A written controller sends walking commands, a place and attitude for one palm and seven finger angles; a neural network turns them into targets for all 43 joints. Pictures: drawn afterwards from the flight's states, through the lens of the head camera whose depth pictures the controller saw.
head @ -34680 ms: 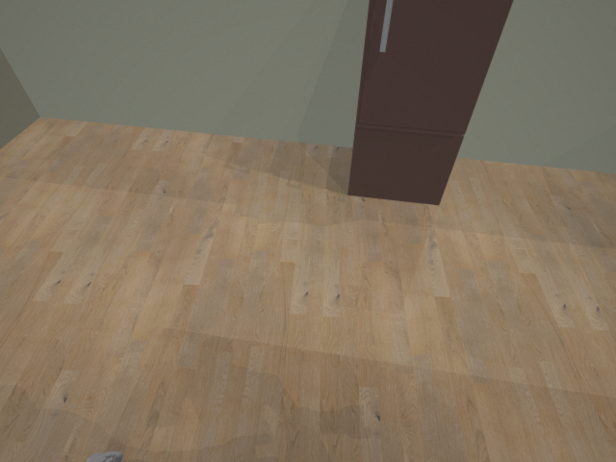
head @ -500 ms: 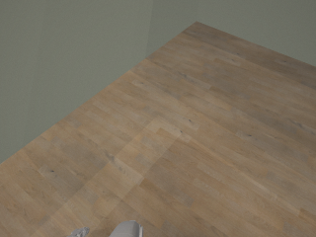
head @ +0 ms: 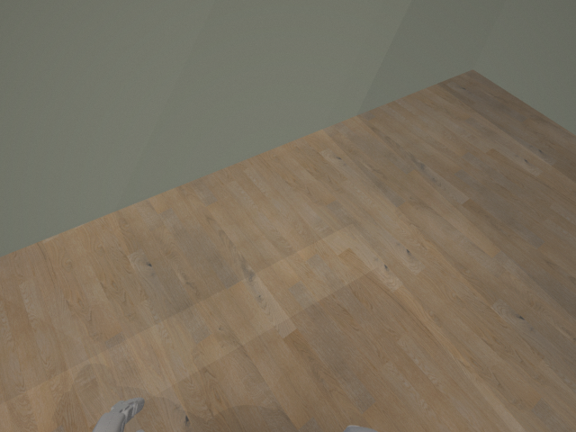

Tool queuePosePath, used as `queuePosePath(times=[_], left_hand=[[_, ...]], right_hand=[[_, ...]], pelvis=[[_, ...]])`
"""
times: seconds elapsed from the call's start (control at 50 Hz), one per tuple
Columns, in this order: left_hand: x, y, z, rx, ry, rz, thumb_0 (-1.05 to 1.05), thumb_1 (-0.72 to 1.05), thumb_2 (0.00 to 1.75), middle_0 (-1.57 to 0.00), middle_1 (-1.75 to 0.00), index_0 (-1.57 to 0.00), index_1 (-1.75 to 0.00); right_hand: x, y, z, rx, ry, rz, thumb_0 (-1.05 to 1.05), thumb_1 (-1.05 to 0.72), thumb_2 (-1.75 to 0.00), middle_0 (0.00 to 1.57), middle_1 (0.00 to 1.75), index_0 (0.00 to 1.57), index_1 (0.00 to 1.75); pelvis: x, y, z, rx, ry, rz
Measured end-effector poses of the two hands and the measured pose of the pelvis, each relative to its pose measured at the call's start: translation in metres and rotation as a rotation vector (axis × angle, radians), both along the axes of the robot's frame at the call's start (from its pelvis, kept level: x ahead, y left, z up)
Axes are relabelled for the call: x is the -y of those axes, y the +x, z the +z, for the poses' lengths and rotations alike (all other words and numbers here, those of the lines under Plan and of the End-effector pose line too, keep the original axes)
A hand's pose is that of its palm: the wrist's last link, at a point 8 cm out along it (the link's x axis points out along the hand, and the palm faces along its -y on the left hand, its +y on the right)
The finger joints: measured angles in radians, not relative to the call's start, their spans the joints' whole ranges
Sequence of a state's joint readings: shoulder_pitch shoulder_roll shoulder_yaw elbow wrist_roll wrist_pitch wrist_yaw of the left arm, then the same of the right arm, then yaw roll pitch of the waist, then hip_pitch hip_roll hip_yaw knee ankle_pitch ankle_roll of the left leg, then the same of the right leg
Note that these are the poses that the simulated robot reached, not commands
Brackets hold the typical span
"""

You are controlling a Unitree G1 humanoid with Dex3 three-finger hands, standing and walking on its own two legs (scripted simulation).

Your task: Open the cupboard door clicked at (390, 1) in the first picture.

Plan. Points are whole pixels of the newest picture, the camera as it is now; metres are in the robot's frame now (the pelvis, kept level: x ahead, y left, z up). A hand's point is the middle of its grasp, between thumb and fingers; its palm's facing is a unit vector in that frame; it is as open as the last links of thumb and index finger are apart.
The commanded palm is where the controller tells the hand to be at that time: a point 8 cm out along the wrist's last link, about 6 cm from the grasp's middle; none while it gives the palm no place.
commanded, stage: turn to face it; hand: left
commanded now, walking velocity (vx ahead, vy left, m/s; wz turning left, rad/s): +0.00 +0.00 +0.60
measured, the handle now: out of the picture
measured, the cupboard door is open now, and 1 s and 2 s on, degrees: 45 45 45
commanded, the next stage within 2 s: take the last steps up to it in 2.00 s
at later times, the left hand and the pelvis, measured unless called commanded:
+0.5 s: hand out of the picture +0.00 +0.22 -0.19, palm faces +0.35 -0.91 -0.23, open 7.4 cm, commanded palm none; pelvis +0.01 +0.00 -0.01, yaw +19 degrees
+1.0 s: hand out of the picture +0.00 +0.17 -0.15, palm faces +0.57 -0.78 -0.26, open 7.4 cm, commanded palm none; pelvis +0.04 -0.04 +0.01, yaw +37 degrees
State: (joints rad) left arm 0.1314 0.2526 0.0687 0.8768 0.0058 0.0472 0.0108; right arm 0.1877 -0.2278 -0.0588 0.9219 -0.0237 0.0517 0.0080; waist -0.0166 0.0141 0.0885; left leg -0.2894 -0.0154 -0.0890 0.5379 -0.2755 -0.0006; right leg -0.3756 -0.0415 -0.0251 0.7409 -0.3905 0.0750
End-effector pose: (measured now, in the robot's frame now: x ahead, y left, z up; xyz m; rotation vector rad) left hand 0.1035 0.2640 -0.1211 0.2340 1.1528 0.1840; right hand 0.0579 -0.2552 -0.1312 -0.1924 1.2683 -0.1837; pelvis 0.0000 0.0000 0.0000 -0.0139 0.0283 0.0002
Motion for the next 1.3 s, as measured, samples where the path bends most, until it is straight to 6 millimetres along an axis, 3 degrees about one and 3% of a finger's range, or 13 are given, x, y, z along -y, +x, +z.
queuePosePath(times=[0.08, 0.2, 0.32, 0.4, 0.46, 0.58, 0.7, 0.82, 0.94, 1.04, 1.12, 1.2, 1.3], left_hand=[[0.015, -0.005, 0.003, 0.045, 0.031, 0.025, 0.00, 0.91, 0.90, -0.20, -0.30, -0.20, -0.30], [0.033, -0.039, 0.005, -0.009, -0.001, 0.106, 0.00, 0.91, 0.90, -0.20, -0.30, -0.20, -0.30], [0.034, -0.080, -0.012, -0.058, -0.064, 0.216, 0.00, 0.90, 0.90, -0.20, -0.30, -0.21, -0.30], [0.018, -0.112, -0.035, -0.098, -0.093, 0.307, 0.00, 0.90, 0.90, -0.21, -0.30, -0.21, -0.30], [0.005, -0.128, -0.038, -0.136, -0.081, 0.358, 0.00, 0.90, 0.90, -0.20, -0.30, -0.21, -0.30], [-0.012, -0.126, -0.018, -0.083, -0.051, 0.421, 0.01, 0.91, 0.90, -0.20, -0.30, -0.20, -0.30], [-0.011, -0.110, -0.002, -0.011, -0.014, 0.453, 0.00, 0.91, 0.90, -0.20, -0.30, -0.20, -0.30], [0.010, -0.098, 0.005, 0.058, 0.039, 0.489, 0.00, 0.91, 0.90, -0.20, -0.30, -0.20, -0.30], [0.045, -0.121, 0.009, 0.019, 0.011, 0.566, 0.00, 0.91, 0.90, -0.20, -0.30, -0.20, -0.30], [0.068, -0.151, 0.000, -0.024, -0.050, 0.654, 0.00, 0.90, 0.90, -0.20, -0.30, -0.21, -0.30], [0.078, -0.186, -0.015, -0.060, -0.093, 0.743, 0.00, 0.90, 0.90, -0.20, -0.30, -0.21, -0.30], [0.076, -0.228, -0.037, -0.112, -0.124, 0.832, 0.00, 0.90, 0.90, -0.21, -0.30, -0.21, -0.30], [0.064, -0.250, -0.030, -0.139, -0.105, 0.905, 0.01, 0.91, 0.90, -0.20, -0.30, -0.20, -0.30]], right_hand=[[0.017, 0.012, -0.016, -0.012, 0.021, 0.021, 0.01, -0.90, -0.90, 0.20, 0.30, 0.20, 0.30], [0.020, 0.044, -0.006, -0.010, 0.029, 0.095, 0.01, -0.90, -0.90, 0.19, 0.30, 0.20, 0.30], [-0.005, 0.089, 0.004, 0.022, 0.019, 0.229, 0.01, -0.91, -0.90, 0.19, 0.30, 0.20, 0.30], [-0.030, 0.121, 0.003, 0.094, -0.008, 0.325, 0.01, -0.90, -0.90, 0.19, 0.30, 0.20, 0.30], [-0.044, 0.131, 0.008, 0.121, -0.023, 0.374, 0.00, -0.90, -0.90, 0.19, 0.30, 0.20, 0.30], [-0.054, 0.128, 0.016, 0.080, -0.027, 0.429, 0.00, -0.90, -0.90, 0.20, 0.30, 0.20, 0.30], [-0.046, 0.124, 0.009, 0.019, -0.005, 0.456, 0.00, -0.90, -0.90, 0.20, 0.30, 0.20, 0.30], [-0.026, 0.136, -0.014, -0.031, 0.024, 0.479, 0.00, -0.90, -0.90, 0.20, 0.30, 0.20, 0.30], [-0.026, 0.164, -0.010, -0.047, 0.026, 0.546, 0.01, -0.90, -0.90, 0.20, 0.30, 0.20, 0.30], [-0.051, 0.190, 0.000, -0.028, 0.021, 0.638, 0.01, -0.91, -0.90, 0.19, 0.30, 0.20, 0.30], [-0.088, 0.212, 0.005, 0.018, 0.012, 0.740, 0.01, -0.91, -0.90, 0.19, 0.30, 0.20, 0.30], [-0.129, 0.229, 0.005, 0.111, 0.005, 0.835, 0.01, -0.90, -0.90, 0.19, 0.30, 0.20, 0.30], [-0.153, 0.227, 0.016, 0.137, -0.004, 0.904, 0.00, -0.90, -0.90, 0.19, 0.30, 0.20, 0.30]], pelvis=[[0.015, 0.002, -0.008, 0.004, 0.018, 0.053], [0.022, 0.006, 0.002, 0.016, 0.040, 0.139], [0.015, 0.009, 0.001, 0.014, 0.041, 0.225], [0.001, 0.009, -0.014, 0.008, 0.018, 0.285], [-0.003, 0.008, -0.013, 0.010, 0.013, 0.312], [-0.004, 0.010, 0.000, 0.007, -0.004, 0.374], [0.007, 0.018, 0.004, 0.004, -0.007, 0.443], [0.030, 0.030, -0.007, -0.005, 0.019, 0.518], [0.038, 0.035, 0.002, 0.014, 0.039, 0.608], [0.036, 0.037, 0.005, 0.009, 0.054, 0.679], [0.027, 0.033, 0.000, 0.009, 0.048, 0.736], [0.014, 0.024, -0.015, 0.008, 0.028, 0.787], [0.009, 0.021, -0.006, 0.012, 0.007, 0.837]])
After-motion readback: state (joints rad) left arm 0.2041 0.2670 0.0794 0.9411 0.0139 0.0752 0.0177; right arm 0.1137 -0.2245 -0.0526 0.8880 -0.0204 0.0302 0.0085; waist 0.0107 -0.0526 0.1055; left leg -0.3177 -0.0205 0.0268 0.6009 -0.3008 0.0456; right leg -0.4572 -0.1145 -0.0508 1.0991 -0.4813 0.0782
